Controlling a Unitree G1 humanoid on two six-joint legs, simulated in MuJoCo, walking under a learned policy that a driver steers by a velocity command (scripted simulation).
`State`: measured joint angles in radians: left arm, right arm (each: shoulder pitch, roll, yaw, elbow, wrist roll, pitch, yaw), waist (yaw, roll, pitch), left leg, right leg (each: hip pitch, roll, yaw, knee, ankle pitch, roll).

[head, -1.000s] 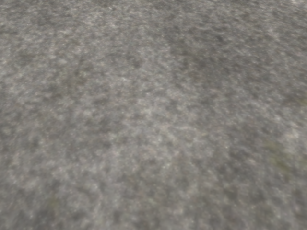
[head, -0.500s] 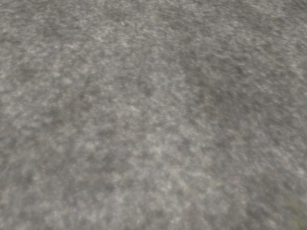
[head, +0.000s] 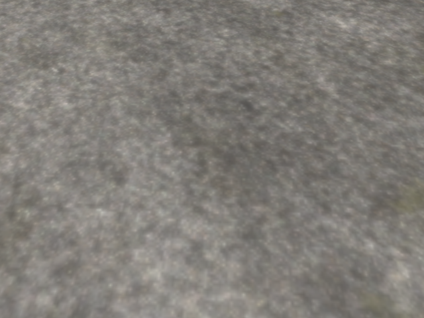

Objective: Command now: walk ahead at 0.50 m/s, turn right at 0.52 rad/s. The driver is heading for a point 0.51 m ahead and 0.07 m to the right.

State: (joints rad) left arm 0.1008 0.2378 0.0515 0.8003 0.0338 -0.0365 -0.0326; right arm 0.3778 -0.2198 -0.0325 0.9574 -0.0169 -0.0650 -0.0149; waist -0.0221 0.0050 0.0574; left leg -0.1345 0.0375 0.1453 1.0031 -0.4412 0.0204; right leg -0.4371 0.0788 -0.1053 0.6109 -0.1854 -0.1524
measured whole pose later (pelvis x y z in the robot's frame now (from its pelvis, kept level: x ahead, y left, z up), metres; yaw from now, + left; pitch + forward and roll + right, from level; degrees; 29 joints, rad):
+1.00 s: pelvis +0.41 -0.02 +0.02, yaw -19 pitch -1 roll +1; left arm 0.17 0.20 -0.01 0.88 0.01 -0.01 0.02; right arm 0.30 -0.21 0.00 0.93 -0.01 -0.02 -0.02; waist -0.04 0.02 0.02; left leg -0.14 -0.01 0.06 0.45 -0.30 0.02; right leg -0.28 0.03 0.00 0.48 -0.19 -0.04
